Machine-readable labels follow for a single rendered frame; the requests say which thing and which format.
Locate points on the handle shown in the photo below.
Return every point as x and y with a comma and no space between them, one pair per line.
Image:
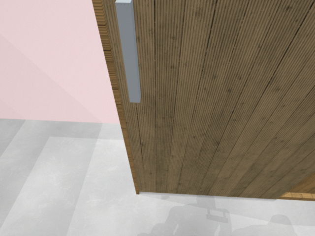
126,23

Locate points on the wardrobe door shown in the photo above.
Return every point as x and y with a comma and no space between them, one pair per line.
227,102
307,185

